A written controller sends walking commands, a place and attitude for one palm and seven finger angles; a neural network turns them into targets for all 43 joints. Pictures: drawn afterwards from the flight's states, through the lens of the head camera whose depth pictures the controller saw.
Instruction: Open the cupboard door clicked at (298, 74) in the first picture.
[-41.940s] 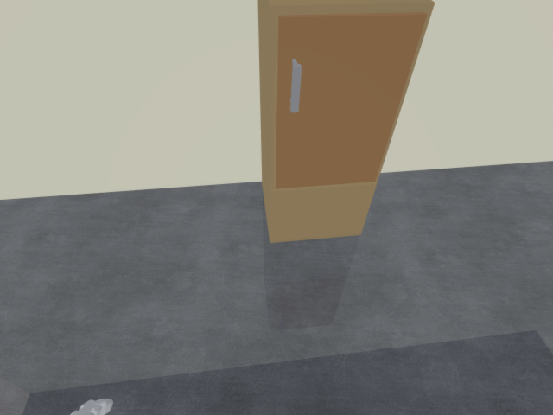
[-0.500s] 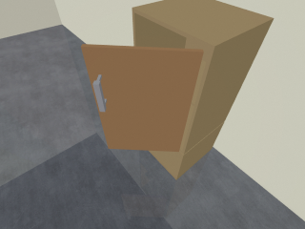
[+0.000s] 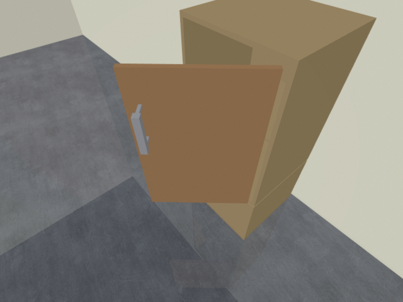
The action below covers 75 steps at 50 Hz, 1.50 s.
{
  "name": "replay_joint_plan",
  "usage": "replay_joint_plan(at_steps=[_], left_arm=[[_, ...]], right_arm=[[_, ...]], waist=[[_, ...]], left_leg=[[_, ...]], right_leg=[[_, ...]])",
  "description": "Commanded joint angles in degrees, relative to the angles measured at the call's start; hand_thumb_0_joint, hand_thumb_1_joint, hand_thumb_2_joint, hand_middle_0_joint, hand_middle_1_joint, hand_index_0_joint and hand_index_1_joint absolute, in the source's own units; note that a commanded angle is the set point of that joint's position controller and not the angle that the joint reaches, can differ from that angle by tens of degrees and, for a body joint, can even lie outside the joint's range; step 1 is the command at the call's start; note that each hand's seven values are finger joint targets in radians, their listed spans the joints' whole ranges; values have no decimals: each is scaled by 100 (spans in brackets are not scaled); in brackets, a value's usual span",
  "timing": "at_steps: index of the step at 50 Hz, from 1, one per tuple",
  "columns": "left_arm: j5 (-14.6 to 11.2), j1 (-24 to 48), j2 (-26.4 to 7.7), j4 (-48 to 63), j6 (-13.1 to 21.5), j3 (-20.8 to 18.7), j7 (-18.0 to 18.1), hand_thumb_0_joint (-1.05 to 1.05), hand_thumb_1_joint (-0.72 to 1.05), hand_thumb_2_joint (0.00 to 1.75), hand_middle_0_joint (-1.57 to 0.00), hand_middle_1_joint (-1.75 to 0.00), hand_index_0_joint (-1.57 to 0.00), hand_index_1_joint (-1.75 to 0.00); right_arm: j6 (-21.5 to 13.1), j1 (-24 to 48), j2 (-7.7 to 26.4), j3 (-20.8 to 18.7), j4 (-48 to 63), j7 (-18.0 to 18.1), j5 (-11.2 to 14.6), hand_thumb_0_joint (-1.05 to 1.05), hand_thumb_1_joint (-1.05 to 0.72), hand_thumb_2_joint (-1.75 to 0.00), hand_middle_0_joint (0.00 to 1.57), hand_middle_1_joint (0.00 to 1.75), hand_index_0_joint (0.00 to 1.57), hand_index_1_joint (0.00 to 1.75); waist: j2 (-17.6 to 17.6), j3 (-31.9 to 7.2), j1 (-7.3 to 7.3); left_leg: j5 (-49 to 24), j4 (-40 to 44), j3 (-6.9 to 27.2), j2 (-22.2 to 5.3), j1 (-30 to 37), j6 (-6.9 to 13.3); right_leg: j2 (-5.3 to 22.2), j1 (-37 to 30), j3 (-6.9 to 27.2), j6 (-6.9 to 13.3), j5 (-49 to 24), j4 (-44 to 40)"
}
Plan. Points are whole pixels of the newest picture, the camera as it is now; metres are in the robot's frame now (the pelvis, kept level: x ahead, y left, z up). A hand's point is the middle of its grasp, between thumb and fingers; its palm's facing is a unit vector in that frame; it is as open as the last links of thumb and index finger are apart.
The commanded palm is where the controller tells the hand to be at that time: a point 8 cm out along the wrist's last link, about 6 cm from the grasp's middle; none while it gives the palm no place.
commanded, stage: look again from close up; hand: left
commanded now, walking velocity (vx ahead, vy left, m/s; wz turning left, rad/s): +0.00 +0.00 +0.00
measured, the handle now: (142, 129) +0.53 +0.19 +0.03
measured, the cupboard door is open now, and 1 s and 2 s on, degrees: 48 48 48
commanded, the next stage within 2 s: raise the hand with hooked fingers in 0.20 s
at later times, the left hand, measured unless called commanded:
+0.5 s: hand (111, 251) +0.22 +0.19 -0.01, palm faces +0.26 -0.96 -0.10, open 7.6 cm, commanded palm +0.12 +0.24 -0.05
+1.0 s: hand (113, 264) +0.20 +0.19 -0.02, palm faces -0.08 -0.99 -0.07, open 10.2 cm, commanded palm +0.16 +0.26 -0.01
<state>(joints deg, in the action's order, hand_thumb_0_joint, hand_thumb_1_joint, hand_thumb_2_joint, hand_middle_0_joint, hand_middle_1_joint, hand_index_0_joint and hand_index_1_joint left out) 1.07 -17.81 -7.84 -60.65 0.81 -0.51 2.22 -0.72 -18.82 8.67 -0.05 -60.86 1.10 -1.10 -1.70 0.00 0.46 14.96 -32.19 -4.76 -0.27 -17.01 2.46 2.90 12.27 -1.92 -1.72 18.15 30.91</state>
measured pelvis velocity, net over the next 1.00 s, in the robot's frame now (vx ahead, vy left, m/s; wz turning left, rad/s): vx -0.03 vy -0.05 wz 0.04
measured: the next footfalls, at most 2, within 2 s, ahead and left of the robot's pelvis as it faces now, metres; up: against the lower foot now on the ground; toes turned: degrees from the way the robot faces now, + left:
none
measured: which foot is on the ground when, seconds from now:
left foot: down 0.00-1.00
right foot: down 0.00-1.00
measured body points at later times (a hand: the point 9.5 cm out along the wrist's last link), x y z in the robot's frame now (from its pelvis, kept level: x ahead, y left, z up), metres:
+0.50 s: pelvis +0.01 -0.01 -0.01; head +0.01 -0.01 +0.44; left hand +0.20 +0.24 +0.00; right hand +0.14 -0.25 -0.11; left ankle +0.03 +0.09 -0.73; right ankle -0.02 -0.14 -0.73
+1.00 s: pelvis -0.03 -0.05 -0.08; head +0.03 -0.05 +0.37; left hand +0.20 +0.24 -0.01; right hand +0.17 -0.27 -0.16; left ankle +0.03 +0.09 -0.73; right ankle -0.02 -0.14 -0.73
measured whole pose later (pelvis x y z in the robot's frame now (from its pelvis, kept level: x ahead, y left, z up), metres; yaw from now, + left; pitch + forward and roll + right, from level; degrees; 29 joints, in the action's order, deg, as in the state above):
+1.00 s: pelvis -0.03 -0.05 -0.08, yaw +2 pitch +12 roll -2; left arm -21.5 -12.0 -20.2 -10.7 19.0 -17.9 -30.8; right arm -13.9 -11.1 12.6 1.8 -34.8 5.1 2.8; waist -2.9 -5.8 -0.5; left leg 25.8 -65.4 2.8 -4.2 -51.6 -1.9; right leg -0.2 44.4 -7.8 2.7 31.7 64.1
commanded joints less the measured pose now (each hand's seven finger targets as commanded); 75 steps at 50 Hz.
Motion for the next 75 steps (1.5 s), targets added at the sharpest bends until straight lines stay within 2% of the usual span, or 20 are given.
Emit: replay_joint_plan(at_steps=[1, 14, 15, 16, 17, 18, 19, 20, 22, 26, 29, 31, 35, 38, 43, 49, 53, 60, 67, 75], left_arm=[[4, -374, -497, 203, 79, -49, 40, 0, 90, 90, -20, -30, -20, -30], [1, -168, -844, 255, 65, -62, 32, 0, 90, 90, -20, -30, -20, -30], [30, -359, -841, 119, 35, -7, 223, 0, 90, 90, -20, -30, -20, -30], [-886, 4093, -2644, 8998, 1254, -1436, 270, 0, 88, 89, -20, -32, -20, -32], [-520, 871, -1970, 7467, 994, -1062, 339, 0, 85, 88, -20, -33, -20, -33], [-643, 595, -1612, 6871, 724, -829, 570, 0, 83, 87, -21, -34, -21, -34], [-830, -987, 44, 5786, 233, 122, 498, 0, 81, 86, -21, -36, -21, -36], [-1009, 90, -298, 6693, 429, -166, 428, 0, 78, 85, -21, -37, -21, -37], [-985, -305, -691, 6057, 1038, -774, 188, 0, 74, 83, -21, -40, -21, -40], [-1312, -2136, -358, 4611, 2465, -1228, -1044, 0, 64, 79, -22, -47, -22, -47], [-1593, -1918, -874, 4411, 3316, -1614, -2229, 0, 57, 76, -22, -51, -22, -51], [-1801, -1521, -1304, 4900, 3353, -2026, -2637, 0, 53, 74, -23, -54, -23, -54], [-2259, 161, -1921, 6892, 3569, -2502, -2638, 0, 43, 70, -23, -60, -23, -60], [-2306, 1083, -1838, 7934, 3969, -2131, -2502, 0, 36, 67, -24, -64, -24, -64], [-2261, 1026, -1876, 6519, 3298, -1752, -3016, 0, 25, 62, -25, -72, -25, -72], [-2585, 243, -2517, 5708, 1503, -2802, -3278, 0, 11, 56, -26, -81, -26, -81], [-2769, 108, -2470, 6117, 1793, -3317, -2685, 0, 1, 52, -26, -87, -26, -87], [-2288, 905, -1950, 5738, 2466, -2224, -2772, 0, -15, 45, -27, -98, -27, -98], [-2330, 1429, -2721, 6725, 2441, -2749, -2756, 0, -31, 38, -29, -108, -29, -108], [-2222, 1340, -2291, 5816, 1665, -2453, -2531, 0, -50, 30, -30, -120, -30, -120]], right_arm=[[-153, -93, 604, -113, 305, 7, 7, 0, -90, -90, 20, 30, 20, 30], [-174, 255, 806, -113, 202, 10, 25, 0, -90, -90, 20, 30, 20, 30], [-111, 526, 979, -124, 553, -13, 112, 0, -90, -90, 20, 30, 20, 30], [-944, 355, 1717, -379, 2429, 159, 328, 0, -90, -90, 20, 30, 20, 30], [-1507, 783, 1184, -136, 2182, 353, 293, 0, -90, -90, 20, 30, 20, 30], [-1623, 800, 1171, -148, 1758, 382, 326, 0, -90, -90, 20, 30, 20, 30], [-1593, 627, 871, -154, 1750, 311, 418, 0, -90, -90, 20, 30, 20, 30], [-1633, 709, 1140, -256, 2164, 256, 372, 0, -90, -90, 20, 30, 20, 30], [-1671, 832, 1233, -357, 2356, 255, 236, 0, -90, -90, 20, 30, 20, 30], [-1477, 1125, 1195, -572, 2809, 34, 142, 0, -90, -90, 20, 30, 20, 30], [-1508, 1318, 1290, -650, 3286, -119, 247, 0, -90, -90, 20, 30, 20, 30], [-1536, 1366, 1294, -657, 3586, -71, 299, 0, -90, -90, 20, 30, 20, 30], [-1607, 1050, 1192, -572, 3737, 105, 256, 0, -90, -90, 20, 30, 20, 30], [-1725, 875, 1182, -476, 3486, 264, 201, 0, -90, -90, 20, 30, 20, 30], [-1842, 873, 1381, -356, 3222, 458, 361, 0, -90, -90, 20, 30, 20, 30], [-1565, 954, 1332, -280, 3718, 511, 427, 0, -90, -90, 20, 30, 20, 30], [-1550, 912, 1143, -313, 3754, 411, 342, 0, -90, -90, 20, 30, 20, 30], [-1645, 477, 1433, -378, 3468, 345, 364, 0, -90, -90, 20, 30, 20, 30], [-1793, 429, 1493, -309, 3578, 444, 389, 0, -90, -90, 20, 30, 20, 30], [-1487, 441, 1511, -220, 3741, 336, 411, 0, -90, -90, 20, 30, 20, 30]], waist=[[207, 408, -65], [137, -17, -55], [640, 363, -142], [-289, -2585, 567], [-1352, -2303, -135], [-1306, -1976, -52], [-772, -996, 134], [-644, -333, 180], [-49, 67, 154], [1789, -298, -348], [853, -832, -414], [247, -1468, -461], [-644, -2348, -210], [-655, -2283, 167], [-310, -1237, 416], [322, -1955, -249], [467, -2081, -466], [114, -1376, 116], [-668, -2271, -148], [-532, -1438, -69]], left_leg=[[-181, 1200, 937, -673, -74, 49], [-1499, 928, 606, -598, 663, 20], [-1547, 169, 584, -822, 295, -113], [-2258, 586, 645, -138, 1817, -199], [-3036, 730, 749, -482, 2477, -310], [-2525, 828, 717, -394, 1796, -520], [-1953, 958, 803, -436, 1393, -434], [-1292, 789, 823, -339, 761, -360], [-432, 224, 730, -123, -97, -302], [-663, -983, 500, -60, -1547, -382], [-670, -1639, 337, 89, -1931, -391], [-521, -1995, 205, 146, -2096, -291], [-178, -2536, 343, 52, -2029, -172], [-83, -2911, 503, -73, -2097, -93], [616, -2978, 617, -157, -2776, -32], [69, -2492, 585, -16, -2659, -46], [-353, -2253, 633, -39, -2514, -143], [205, -2010, 576, -42, -2130, -75], [-142, -1477, 760, -98, -1000, -94], [-52, -1028, 899, -167, -969, -234]], right_leg=[[137, 155, 223, 334, -473, -432], [300, -87, 326, 265, -1240, -584], [419, 191, 517, 225, -1257, -831], [-206, 58, -243, 369, -2104, -148], [-260, 488, -236, 395, -934, 374], [-212, 539, -321, 339, -300, 481], [-244, 999, -357, 254, -20, 366], [-185, 1033, -347, 252, -191, 218], [-246, 1396, -479, 279, -260, 19], [-399, 2213, -645, 306, -497, 1257], [-286, 2286, -360, 377, -980, 1839], [-247, 2308, -111, 333, -902, 2004], [-251, 2535, 405, 234, -87, 1987], [-326, 2969, 550, 244, 50, 2078], [-361, 3376, 706, 230, 1108, 1701], [-66, 1947, 879, 7, 433, 1268], [-105, 1633, 626, -29, -520, 1498], [-340, 2885, 224, 143, 512, 1505], [-438, 2503, -156, 314, 138, 1653], [-501, 2551, -396, 293, -15, 1472]])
